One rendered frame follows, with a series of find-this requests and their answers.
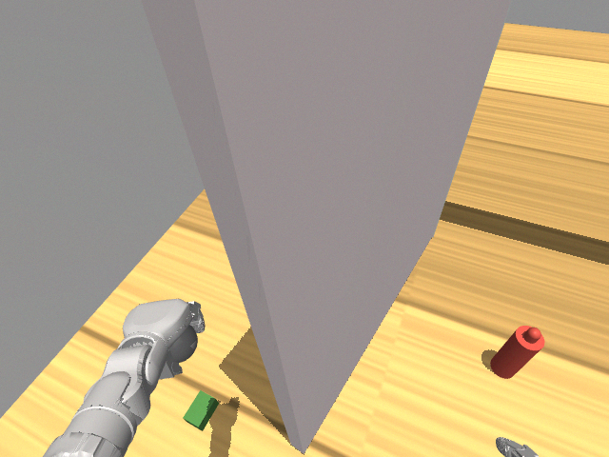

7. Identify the left robot hand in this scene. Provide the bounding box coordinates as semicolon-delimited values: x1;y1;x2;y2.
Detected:
123;299;205;380

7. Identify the left robot arm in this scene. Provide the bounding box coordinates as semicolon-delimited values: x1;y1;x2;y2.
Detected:
43;331;168;457

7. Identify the right robot hand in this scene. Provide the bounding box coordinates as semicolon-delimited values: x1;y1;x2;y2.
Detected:
496;437;539;457

